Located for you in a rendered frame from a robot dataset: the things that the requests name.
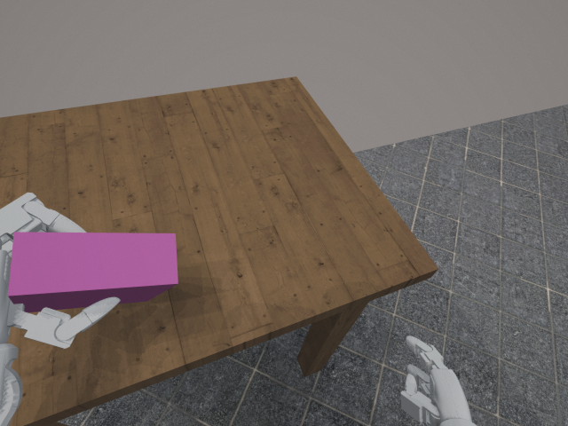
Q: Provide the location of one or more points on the right robot hand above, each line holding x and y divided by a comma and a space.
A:
441, 397

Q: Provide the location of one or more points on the left robot hand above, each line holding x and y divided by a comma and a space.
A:
28, 214

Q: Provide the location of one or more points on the robot left forearm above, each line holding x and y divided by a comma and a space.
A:
11, 387

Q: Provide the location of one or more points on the table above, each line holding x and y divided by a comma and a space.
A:
278, 226

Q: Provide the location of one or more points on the sponge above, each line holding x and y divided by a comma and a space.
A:
74, 270

